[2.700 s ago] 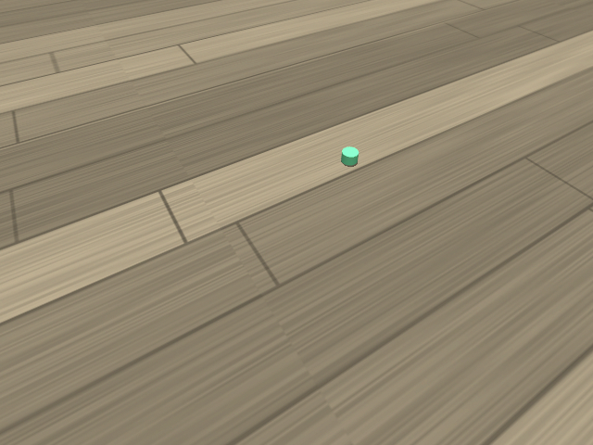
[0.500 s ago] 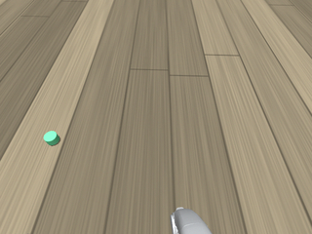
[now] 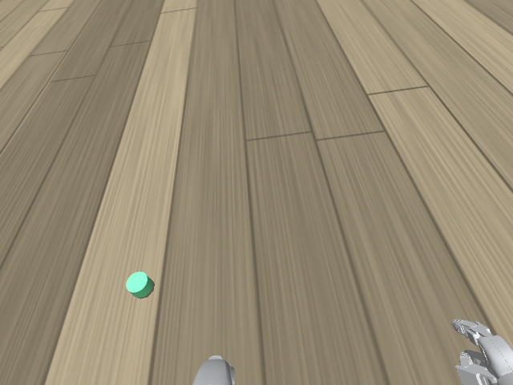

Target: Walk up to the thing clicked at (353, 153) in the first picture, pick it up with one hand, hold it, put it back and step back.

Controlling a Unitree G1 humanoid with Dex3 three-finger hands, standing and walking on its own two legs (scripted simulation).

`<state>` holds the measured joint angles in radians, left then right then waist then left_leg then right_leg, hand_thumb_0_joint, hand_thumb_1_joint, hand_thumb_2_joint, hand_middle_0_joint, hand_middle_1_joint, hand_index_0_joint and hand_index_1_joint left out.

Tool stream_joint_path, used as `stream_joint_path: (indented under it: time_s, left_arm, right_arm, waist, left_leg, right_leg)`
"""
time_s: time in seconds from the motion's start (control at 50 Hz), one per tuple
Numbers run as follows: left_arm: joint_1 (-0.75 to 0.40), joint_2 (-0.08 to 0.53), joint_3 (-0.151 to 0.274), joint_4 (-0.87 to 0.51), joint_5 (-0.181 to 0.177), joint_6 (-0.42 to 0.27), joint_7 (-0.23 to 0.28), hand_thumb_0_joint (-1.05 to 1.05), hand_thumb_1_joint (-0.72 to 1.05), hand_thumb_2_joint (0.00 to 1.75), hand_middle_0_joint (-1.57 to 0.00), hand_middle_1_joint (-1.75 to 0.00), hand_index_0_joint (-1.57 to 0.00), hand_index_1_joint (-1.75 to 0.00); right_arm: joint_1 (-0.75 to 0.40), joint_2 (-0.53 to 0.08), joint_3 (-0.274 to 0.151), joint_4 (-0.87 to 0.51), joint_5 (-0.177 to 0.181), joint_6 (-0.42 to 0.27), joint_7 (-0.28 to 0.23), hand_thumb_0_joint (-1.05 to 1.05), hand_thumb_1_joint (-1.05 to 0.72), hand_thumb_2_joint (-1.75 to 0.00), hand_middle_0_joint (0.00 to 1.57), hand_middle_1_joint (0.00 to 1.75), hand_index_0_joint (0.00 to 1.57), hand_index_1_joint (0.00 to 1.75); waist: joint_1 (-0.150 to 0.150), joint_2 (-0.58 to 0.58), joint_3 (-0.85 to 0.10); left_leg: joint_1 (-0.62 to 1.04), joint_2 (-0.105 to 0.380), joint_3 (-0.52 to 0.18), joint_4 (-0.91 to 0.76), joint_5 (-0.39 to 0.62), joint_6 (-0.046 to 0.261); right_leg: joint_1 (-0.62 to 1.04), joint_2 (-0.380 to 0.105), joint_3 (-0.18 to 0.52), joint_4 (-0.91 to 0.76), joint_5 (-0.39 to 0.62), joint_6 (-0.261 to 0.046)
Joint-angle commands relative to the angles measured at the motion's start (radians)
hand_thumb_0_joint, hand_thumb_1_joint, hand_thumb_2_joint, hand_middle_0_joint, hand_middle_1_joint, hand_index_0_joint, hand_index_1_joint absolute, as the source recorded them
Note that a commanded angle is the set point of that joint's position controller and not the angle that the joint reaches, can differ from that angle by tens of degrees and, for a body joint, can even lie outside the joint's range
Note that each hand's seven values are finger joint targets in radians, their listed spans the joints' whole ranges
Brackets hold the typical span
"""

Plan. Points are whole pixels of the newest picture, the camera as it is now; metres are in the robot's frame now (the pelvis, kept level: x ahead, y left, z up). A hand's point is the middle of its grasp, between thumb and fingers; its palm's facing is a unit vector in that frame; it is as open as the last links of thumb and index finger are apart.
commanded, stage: walk up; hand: left
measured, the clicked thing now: (139, 284) +0.59 +0.59 -0.71
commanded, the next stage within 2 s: none
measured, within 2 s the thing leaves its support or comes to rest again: neither
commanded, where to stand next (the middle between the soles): +0.19 +0.60 m, yaw -38 degrees
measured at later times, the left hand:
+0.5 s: hand (23, 330) +0.25 +0.49 -0.11, palm faces -0.21 -0.77 -0.60, open 7.3 cm
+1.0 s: hand out of the picture +0.33 +0.74 -0.14, palm faces -0.36 -0.76 -0.55, open 7.3 cm
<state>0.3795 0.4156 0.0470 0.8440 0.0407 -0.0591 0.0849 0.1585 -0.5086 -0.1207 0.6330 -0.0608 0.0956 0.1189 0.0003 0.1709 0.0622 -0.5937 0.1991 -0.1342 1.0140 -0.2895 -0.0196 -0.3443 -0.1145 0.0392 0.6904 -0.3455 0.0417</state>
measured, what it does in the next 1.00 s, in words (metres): steps to the left, turning right: left foot, then right foot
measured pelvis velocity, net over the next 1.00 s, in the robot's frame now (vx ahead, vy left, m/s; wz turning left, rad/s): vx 0.13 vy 0.48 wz -0.39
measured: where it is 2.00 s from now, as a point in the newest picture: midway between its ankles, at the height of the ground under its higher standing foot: outside the picture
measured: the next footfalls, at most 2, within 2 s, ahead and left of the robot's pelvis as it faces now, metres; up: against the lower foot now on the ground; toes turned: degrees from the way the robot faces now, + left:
left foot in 0.04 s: +0.10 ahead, +0.23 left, +0.00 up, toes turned +0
right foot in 0.40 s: +0.19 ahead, +0.08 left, +0.00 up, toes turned -16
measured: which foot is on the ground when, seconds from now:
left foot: up 0.00-0.02, down 0.04-0.40, up 0.42-0.76, down 0.78-1.00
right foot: down 0.00-0.06, up 0.08-0.38, down 0.40-0.80, up 0.82-1.00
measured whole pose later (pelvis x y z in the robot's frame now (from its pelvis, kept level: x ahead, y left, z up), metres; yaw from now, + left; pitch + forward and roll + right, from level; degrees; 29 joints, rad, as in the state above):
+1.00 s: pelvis +0.13 +0.48 -0.01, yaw -23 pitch -1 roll -3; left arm 0.27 0.47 0.08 0.83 -0.02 -0.02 0.12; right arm 0.28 -0.38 -0.07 0.66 -0.07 0.09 0.04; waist -0.06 0.04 0.17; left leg -0.45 0.05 0.07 0.91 -0.46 0.05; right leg -0.65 0.06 -0.01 1.26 -0.50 -0.03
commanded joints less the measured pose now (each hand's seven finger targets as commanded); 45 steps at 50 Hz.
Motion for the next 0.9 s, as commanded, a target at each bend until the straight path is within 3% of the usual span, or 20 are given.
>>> stream_joint_path:
  time_s: [0.0,0.04,0.06,0.08,0.1,0.16,0.28,0.34,0.36,0.38,0.4,0.44,0.56,0.7,0.76,0.78,0.8,0.82,0.84,0.88]
  left_arm:
    - [-0.148,0.431,0.140,-0.098,0.014,-0.026,0.038,0.00,0.90,0.90,-0.20,-0.30,-0.20,-0.30]
    - [-0.123,0.252,0.092,-0.103,0.014,-0.017,0.047,0.00,0.90,0.90,-0.20,-0.30,-0.20,-0.30]
    - [-0.084,0.154,0.061,-0.124,-0.003,-0.010,0.053,0.00,0.90,0.90,-0.20,-0.30,-0.20,-0.30]
    - [-0.042,0.189,0.062,-0.107,-0.018,-0.013,0.079,0.00,0.90,0.90,-0.20,-0.30,-0.20,-0.30]
    - [-0.017,0.236,0.058,-0.078,-0.015,-0.021,0.080,0.00,0.90,0.90,-0.20,-0.30,-0.20,-0.30]
    - [0.032,0.292,0.092,0.012,-0.060,-0.013,0.053,0.00,0.90,0.90,-0.20,-0.30,-0.20,-0.30]
    - [0.036,0.223,0.072,-0.039,-0.067,-0.004,0.041,0.00,0.90,0.90,-0.20,-0.30,-0.20,-0.30]
    - [0.258,0.225,0.099,-0.003,-0.060,-0.009,0.052,0.00,0.90,0.90,-0.20,-0.30,-0.20,-0.30]
    - [0.351,0.267,0.123,0.021,-0.051,-0.009,0.062,0.00,0.90,0.90,-0.20,-0.30,-0.20,-0.30]
    - [0.372,0.311,0.139,0.004,-0.037,-0.007,0.074,0.00,0.90,0.90,-0.20,-0.30,-0.20,-0.30]
    - [0.274,0.338,0.143,-0.065,-0.021,0.000,0.081,0.00,0.90,0.90,-0.20,-0.30,-0.20,-0.30]
    - [0.052,0.354,0.137,-0.160,-0.033,0.000,0.091,0.00,0.90,0.90,-0.20,-0.30,-0.20,-0.30]
    - [-0.049,0.340,0.137,-0.173,-0.003,-0.016,0.057,0.00,0.90,0.90,-0.20,-0.30,-0.20,-0.30]
    - [-0.018,0.414,0.167,-0.169,0.021,-0.012,0.041,0.00,0.90,0.90,-0.20,-0.30,-0.20,-0.30]
    - [-0.107,0.367,0.142,-0.177,0.007,-0.004,0.043,0.00,0.90,0.90,-0.20,-0.30,-0.20,-0.30]
    - [-0.088,0.263,0.112,-0.170,-0.004,0.004,0.048,0.00,0.90,0.90,-0.20,-0.30,-0.20,-0.30]
    - [-0.097,0.180,0.086,-0.190,-0.020,0.003,0.067,0.00,0.90,0.90,-0.20,-0.30,-0.20,-0.30]
    - [-0.137,0.238,0.086,-0.177,-0.009,-0.003,0.087,0.00,0.90,0.90,-0.20,-0.30,-0.20,-0.30]
    - [-0.140,0.293,0.092,-0.156,-0.014,-0.005,0.083,0.00,0.90,0.90,-0.20,-0.30,-0.20,-0.30]
    - [-0.073,0.285,0.106,-0.083,-0.053,0.001,0.061,0.00,0.90,0.90,-0.20,-0.30,-0.20,-0.30]
  right_arm:
    - [0.145,-0.132,-0.067,-0.040,-0.004,-0.023,-0.004,0.00,-0.90,-0.90,0.20,0.30,0.20,0.30]
    - [0.360,-0.201,-0.101,0.036,-0.032,-0.046,-0.028,0.00,-0.90,-0.90,0.20,0.30,0.20,0.30]
    - [0.292,-0.272,-0.104,0.019,-0.032,-0.063,-0.041,0.00,-0.90,-0.90,0.20,0.30,0.20,0.30]
    - [0.164,-0.349,-0.113,-0.003,-0.003,-0.073,-0.058,0.00,-0.90,-0.90,0.20,0.30,0.20,0.30]
    - [0.075,-0.326,-0.109,-0.028,0.007,-0.070,-0.065,0.00,-0.90,-0.90,0.20,0.30,0.20,0.30]
    - [0.033,-0.161,-0.053,-0.047,-0.015,-0.076,-0.077,0.00,-0.90,-0.90,0.20,0.30,0.20,0.30]
    - [0.097,-0.103,-0.044,-0.075,-0.025,-0.059,-0.082,0.00,-0.90,-0.90,0.20,0.30,0.20,0.30]
    - [-0.037,-0.099,-0.043,-0.143,-0.015,-0.046,-0.078,0.00,-0.90,-0.90,0.20,0.30,0.20,0.30]
    - [-0.035,-0.069,-0.032,-0.163,-0.006,-0.047,-0.072,0.00,-0.90,-0.90,0.20,0.30,0.20,0.30]
    - [0.030,-0.027,-0.015,-0.154,0.004,-0.045,-0.070,0.00,-0.90,-0.90,0.20,0.30,0.20,0.30]
    - [0.132,-0.056,-0.018,-0.138,0.007,-0.029,-0.078,0.00,-0.90,-0.90,0.20,0.30,0.20,0.30]
    - [0.156,-0.144,-0.060,-0.131,-0.003,-0.001,-0.095,0.00,-0.90,-0.90,0.20,0.30,0.20,0.30]
    - [0.133,-0.134,-0.057,-0.081,-0.016,0.009,-0.048,0.00,-0.90,-0.90,0.20,0.30,0.20,0.30]
    - [0.083,-0.125,-0.058,-0.102,-0.004,0.005,-0.036,0.00,-0.90,-0.90,0.20,0.30,0.20,0.30]
    - [0.278,-0.141,-0.080,-0.038,-0.015,-0.013,-0.047,0.00,-0.90,-0.90,0.20,0.30,0.20,0.30]
    - [0.336,-0.181,-0.093,-0.022,-0.029,-0.029,-0.058,0.00,-0.90,-0.90,0.20,0.30,0.20,0.30]
    - [0.247,-0.287,-0.103,-0.055,-0.029,-0.040,-0.073,0.00,-0.90,-0.90,0.20,0.30,0.20,0.30]
    - [0.140,-0.342,-0.106,-0.066,-0.005,-0.041,-0.083,0.00,-0.90,-0.90,0.20,0.30,0.20,0.30]
    - [0.065,-0.317,-0.095,-0.091,0.002,-0.040,-0.087,0.00,-0.90,-0.90,0.20,0.30,0.20,0.30]
    - [0.018,-0.168,-0.058,-0.106,-0.021,-0.042,-0.100,0.00,-0.90,-0.90,0.20,0.30,0.20,0.30]
  waist:
    - [-0.138,-0.390,-0.093]
    - [-0.257,0.032,-0.125]
    - [-0.186,0.314,-0.048]
    - [-0.123,0.387,-0.077]
    - [-0.081,0.322,-0.069]
    - [-0.059,0.131,-0.042]
    - [-0.087,0.078,-0.089]
    - [0.062,-0.022,-0.148]
    - [0.122,-0.139,-0.171]
    - [0.127,-0.337,-0.180]
    - [0.056,-0.294,-0.270]
    - [-0.003,-0.224,-0.188]
    - [-0.047,-0.260,-0.008]
    - [0.010,-0.399,-0.062]
    - [-0.115,-0.318,-0.140]
    - [-0.157,-0.042,-0.100]
    - [-0.128,0.240,-0.053]
    - [-0.107,0.248,-0.052]
    - [-0.085,0.183,-0.012]
    - [-0.056,0.014,0.054]
  left_leg:
    - [0.333,-0.073,0.150,-0.177,-0.096,0.033]
    - [0.528,-0.073,0.022,-0.464,-0.233,0.046]
    - [0.442,0.119,-0.253,-0.623,-0.072,0.024]
    - [0.451,0.190,-0.459,-0.740,-0.087,0.110]
    - [0.379,0.218,-0.477,-0.740,-0.150,0.184]
    - [0.378,0.066,-0.067,-0.478,0.298,0.184]
    - [0.498,0.041,0.093,-0.392,0.714,0.179]
    - [0.247,-0.033,0.200,-0.144,0.667,0.098]
    - [0.063,-0.086,0.224,0.018,0.514,0.044]
    - [-0.216,-0.167,0.156,0.187,-0.197,0.008]
    - [-0.232,-0.130,0.036,0.348,-0.297,-0.027]
    - [-0.236,-0.122,-0.052,0.569,-0.306,-0.042]
    - [-0.027,-0.094,0.022,0.391,-0.098,0.019]
    - [0.074,-0.095,0.114,0.029,-0.247,0.040]
    - [0.345,-0.139,0.137,-0.270,-0.200,0.061]
    - [0.358,-0.093,0.016,-0.483,-0.217,0.069]
    - [0.325,0.131,-0.329,-0.552,0.125,0.123]
    - [0.229,0.223,-0.526,-0.625,0.101,0.252]
    - [0.112,0.249,-0.525,-0.633,0.014,0.318]
    - [0.177,0.062,-0.170,-0.465,0.247,0.209]
  right_leg:
    - [-0.245,-0.078,0.080,-0.114,0.022,-0.185]
    - [-0.429,0.075,-0.047,0.441,-0.009,-0.108]
    - [-0.596,0.233,-0.052,0.672,-0.316,-0.093]
    - [-0.607,0.169,0.040,0.752,-0.287,-0.129]
    - [-0.560,0.106,0.037,0.748,-0.217,-0.127]
    - [-0.452,0.078,-0.004,0.618,-0.094,-0.094]
    - [-0.300,0.091,-0.149,0.237,0.001,-0.072]
    - [0.123,0.109,-0.138,-0.091,0.265,-0.112]
    - [0.348,0.093,-0.093,-0.145,0.369,-0.141]
    - [0.553,-0.075,0.200,-0.185,0.461,-0.203]
    - [0.522,-0.290,0.491,-0.169,0.338,-0.315]
    - [0.270,-0.416,0.671,-0.277,0.161,-0.447]
    - [-0.194,-0.107,0.233,-0.213,-0.150,-0.252]
    - [-0.182,-0.078,0.264,-0.126,-0.131,-0.238]
    - [-0.299,-0.044,0.187,0.103,0.052,-0.161]
    - [-0.397,0.118,0.041,0.407,0.015,-0.118]
    - [-0.610,0.278,-0.023,0.602,-0.326,-0.061]
    - [-0.544,0.203,0.043,0.690,-0.323,-0.087]
    - [-0.475,0.149,0.024,0.726,-0.278,-0.087]
    - [-0.463,0.155,0.045,0.705,-0.177,-0.078]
